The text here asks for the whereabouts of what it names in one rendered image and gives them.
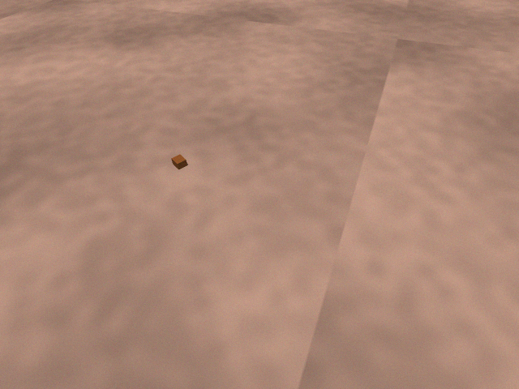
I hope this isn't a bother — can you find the small box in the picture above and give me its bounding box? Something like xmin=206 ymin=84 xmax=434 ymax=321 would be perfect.
xmin=172 ymin=155 xmax=187 ymax=170

